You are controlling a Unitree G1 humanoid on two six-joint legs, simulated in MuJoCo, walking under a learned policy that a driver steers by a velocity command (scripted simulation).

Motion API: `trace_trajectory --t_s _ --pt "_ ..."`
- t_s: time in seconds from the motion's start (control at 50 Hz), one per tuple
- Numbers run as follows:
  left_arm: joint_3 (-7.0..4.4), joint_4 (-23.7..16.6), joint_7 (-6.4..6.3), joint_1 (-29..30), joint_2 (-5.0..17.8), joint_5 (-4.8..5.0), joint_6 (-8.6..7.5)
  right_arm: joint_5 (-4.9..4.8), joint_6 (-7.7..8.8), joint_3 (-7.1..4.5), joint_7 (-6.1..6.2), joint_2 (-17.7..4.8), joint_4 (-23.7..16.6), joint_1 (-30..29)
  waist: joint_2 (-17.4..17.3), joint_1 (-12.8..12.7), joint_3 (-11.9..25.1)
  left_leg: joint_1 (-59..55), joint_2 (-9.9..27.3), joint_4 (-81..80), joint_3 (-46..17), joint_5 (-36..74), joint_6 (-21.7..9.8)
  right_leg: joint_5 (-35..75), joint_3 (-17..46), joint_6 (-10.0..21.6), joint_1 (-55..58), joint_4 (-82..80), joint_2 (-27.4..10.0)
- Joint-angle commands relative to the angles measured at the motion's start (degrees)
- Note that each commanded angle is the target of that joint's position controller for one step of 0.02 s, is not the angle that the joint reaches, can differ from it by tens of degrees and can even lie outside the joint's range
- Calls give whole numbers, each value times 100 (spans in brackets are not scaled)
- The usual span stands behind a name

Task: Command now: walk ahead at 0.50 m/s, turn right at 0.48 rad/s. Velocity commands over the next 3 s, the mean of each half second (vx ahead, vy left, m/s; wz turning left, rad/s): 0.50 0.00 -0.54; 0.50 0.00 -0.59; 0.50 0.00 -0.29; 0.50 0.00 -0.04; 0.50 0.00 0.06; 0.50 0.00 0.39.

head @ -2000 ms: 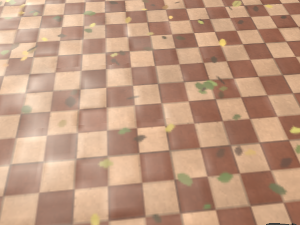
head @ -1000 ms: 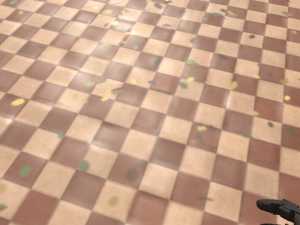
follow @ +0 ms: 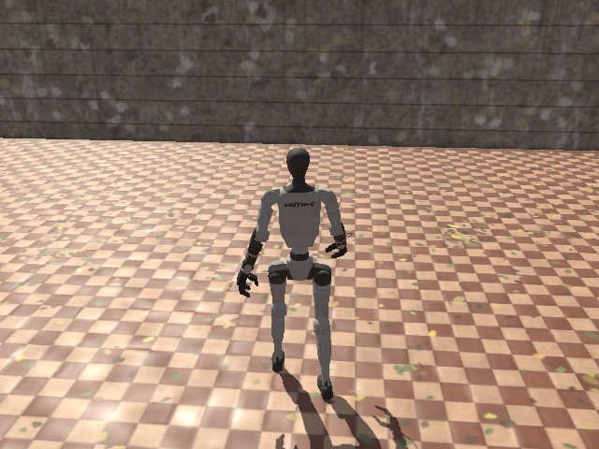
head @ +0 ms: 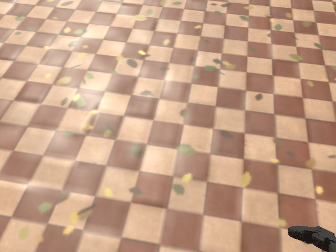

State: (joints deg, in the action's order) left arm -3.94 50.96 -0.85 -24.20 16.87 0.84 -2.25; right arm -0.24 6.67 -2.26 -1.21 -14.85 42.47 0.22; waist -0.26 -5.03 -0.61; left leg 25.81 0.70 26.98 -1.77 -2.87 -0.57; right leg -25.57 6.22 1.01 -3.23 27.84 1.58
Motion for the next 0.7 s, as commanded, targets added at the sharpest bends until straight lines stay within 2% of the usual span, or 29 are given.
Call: trace_trajectory --t_s 0.02,0.04,0.06,0.08,0.1,0.12,0.16,0.22,0.26,0.32,0.4,0.44,0.46,0.48,0.5,0.52,0.54,0.56,0.58,0.6,0.62,0.64,0.7 --pt "96 -778 1 -437 -65 65 -163 83 -36 -541 53 -1777 241 2194 -2274 794 2050 -4747 2441 -781 -3894 -1702 -1303 -988 -119 142 -3546 3763 195" --pt "-49 -635 -15 -200 596 167 -178 39 -36 -382 34 -1121 118 1939 -1351 939 1463 -4270 2244 -1030 -3753 -2505 -1153 -714 286 115 -4059 4420 -207" --pt "-131 -729 -11 288 823 178 -162 10 -33 -296 46 -823 86 1649 -893 971 822 -3605 2038 -1081 -2774 -2217 -927 -164 190 127 -4176 4459 -400" --pt "-136 -738 -25 442 725 143 -129 42 -33 -252 37 -720 82 1328 -523 807 528 -2976 1797 -1199 -2149 -1505 -838 283 99 74 -3926 4340 -616" --pt "-158 -781 -15 557 654 87 -98 63 -43 -221 37 -573 116 1122 -542 707 268 -2543 1619 -1345 -1676 -1025 -831 570 96 39 -3812 4086 -756" --pt "-165 -811 20 526 542 94 -45 102 -32 -213 52 -551 150 1019 -693 588 172 -2209 1508 -1501 -1274 -721 -798 763 83 15 -3543 3948 -891" --pt "-140 -909 57 609 341 107 52 92 14 -249 68 -591 235 980 -645 531 60 -1961 1460 -1743 -765 -241 -899 960 -35 -46 -3480 3793 -959" --pt "-120 -1124 77 945 265 62 117 89 32 -323 113 -786 367 1048 -394 542 -90 -1993 1522 -1925 -221 292 -1018 1493 -33 -144 -3769 3191 -996" --pt "-94 -1212 138 1162 225 62 99 89 -1 -349 137 -881 416 1061 -343 593 -135 -2081 1446 -1962 203 504 -969 2059 -132 -140 -3725 2556 -972" --pt "-34 -1405 260 1737 145 47 56 48 -66 -383 173 -1022 485 1201 -256 805 -287 -2201 1405 -1969 720 625 -876 2630 -467 -66 -3520 1670 -876" --pt "-28 -1709 375 2267 205 45 80 -71 -201 -452 178 -1217 634 1494 -256 912 -461 -2829 1604 -1719 1035 983 -728 2305 -748 146 -3508 1051 -751" --pt "-99 -1784 405 2174 355 28 106 -132 -278 -501 190 -1369 639 1451 -378 730 -317 -3075 1645 -1174 1225 2387 -614 1765 -1006 355 -3103 922 -494" --pt "-171 -1752 399 1896 482 19 129 -168 -318 -530 203 -1460 624 1411 -482 531 -87 -3123 1622 -638 1321 3366 -555 1471 -1183 482 -2630 923 -274" --pt "-297 -1589 380 1215 675 32 146 -198 -368 -538 210 -1492 602 1326 -444 111 278 -2976 1492 330 1471 3976 -451 1499 -1342 655 -1735 701 3" --pt "-504 -1293 298 202 1034 49 184 -160 -374 -475 225 -1342 580 1361 -236 -368 798 -2193 1255 1713 1576 3500 -238 1779 -1201 879 -153 443 188" --pt "-650 -1184 170 -239 1636 98 230 113 -327 -286 205 -736 390 1608 1066 -214 1154 -151 696 3755 1596 -210 85 1653 911 1425 1535 233 -1059" --pt "-586 -1454 227 28 1812 66 105 92 -116 -136 138 -467 131 1729 1579 148 2074 1410 -308 5121 261 -3261 228 355 4112 2415 2537 -866 -2086" --pt "-424 -1464 294 80 1265 43 -2 -143 41 -266 68 -1021 29 1018 725 -198 1735 2019 17 5327 -361 -2868 108 248 3782 2073 2338 -1247 -2032" --pt "-358 -1428 299 260 1079 14 -81 -229 133 -258 43 -1031 -69 781 603 -76 1016 2152 238 4985 -269 -2344 -35 604 2961 1845 1623 -1233 -1835" --pt "-311 -1461 288 649 936 12 -112 -110 164 -252 98 -955 19 807 113 206 626 1807 483 4475 -285 -1907 -44 1217 2317 1634 790 -1214 -1556" --pt "-247 -1530 266 963 750 -23 -121 3 129 -298 133 -1015 86 898 169 421 433 1405 630 4008 -306 -1642 -11 1836 1838 1515 179 -1263 -1348" --pt "-212 -1611 238 1108 687 -81 -122 24 55 -317 120 -1025 111 1004 307 561 382 1082 690 3831 -333 -1457 29 2152 1655 1490 -210 -1384 -1233" --pt "-243 -1574 140 969 805 -30 -168 117 -98 -291 130 -819 45 909 234 602 293 932 578 3129 -201 -1000 293 2875 1236 1561 -689 -1557 -1064"
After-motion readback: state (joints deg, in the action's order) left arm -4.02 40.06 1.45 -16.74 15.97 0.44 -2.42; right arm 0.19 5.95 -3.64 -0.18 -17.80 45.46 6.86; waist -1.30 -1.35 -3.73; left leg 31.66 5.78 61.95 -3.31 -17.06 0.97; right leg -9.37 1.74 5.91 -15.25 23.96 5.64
